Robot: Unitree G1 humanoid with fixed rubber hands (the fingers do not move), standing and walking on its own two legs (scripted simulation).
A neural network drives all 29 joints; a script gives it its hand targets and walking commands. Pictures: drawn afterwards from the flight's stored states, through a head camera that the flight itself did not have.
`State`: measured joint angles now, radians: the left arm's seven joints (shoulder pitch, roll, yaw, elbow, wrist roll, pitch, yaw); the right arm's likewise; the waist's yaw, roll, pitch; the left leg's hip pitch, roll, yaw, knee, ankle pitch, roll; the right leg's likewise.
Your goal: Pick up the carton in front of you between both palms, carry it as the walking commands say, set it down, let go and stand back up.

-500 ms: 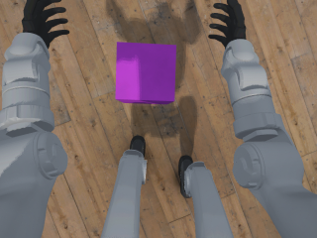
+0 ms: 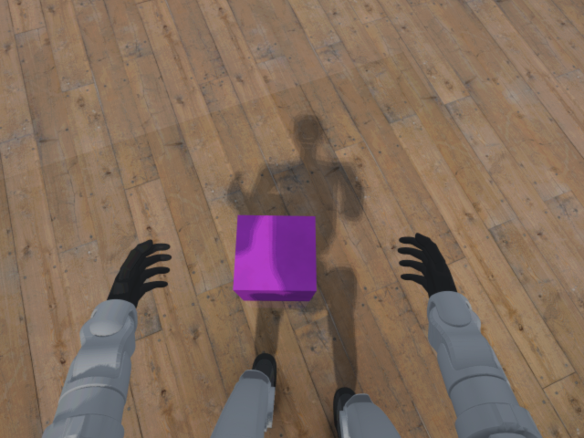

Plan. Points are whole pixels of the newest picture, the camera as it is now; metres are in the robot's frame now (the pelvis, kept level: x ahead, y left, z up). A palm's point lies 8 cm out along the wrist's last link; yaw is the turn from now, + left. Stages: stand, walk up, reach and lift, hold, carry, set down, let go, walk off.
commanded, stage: let go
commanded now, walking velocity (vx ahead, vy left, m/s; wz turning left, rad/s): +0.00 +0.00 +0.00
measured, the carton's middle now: (276, 261) +0.46 +0.07 -0.61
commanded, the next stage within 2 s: stand in 0.82 s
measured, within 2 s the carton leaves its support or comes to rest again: neither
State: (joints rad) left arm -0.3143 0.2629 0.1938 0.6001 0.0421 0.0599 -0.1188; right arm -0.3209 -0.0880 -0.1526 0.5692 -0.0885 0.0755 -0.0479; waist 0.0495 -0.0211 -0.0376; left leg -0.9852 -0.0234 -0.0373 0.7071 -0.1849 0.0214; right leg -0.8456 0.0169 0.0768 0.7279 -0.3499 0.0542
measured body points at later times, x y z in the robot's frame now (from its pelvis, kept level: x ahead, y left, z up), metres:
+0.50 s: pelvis +0.04 -0.04 +0.04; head +0.07 -0.04 +0.49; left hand +0.21 +0.19 -0.04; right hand +0.22 -0.28 -0.03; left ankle +0.06 +0.10 -0.70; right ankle -0.02 -0.16 -0.70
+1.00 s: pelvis +0.05 -0.03 +0.03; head +0.05 -0.02 +0.48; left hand +0.20 +0.25 -0.06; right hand +0.21 -0.30 -0.05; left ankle +0.06 +0.10 -0.70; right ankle -0.02 -0.16 -0.70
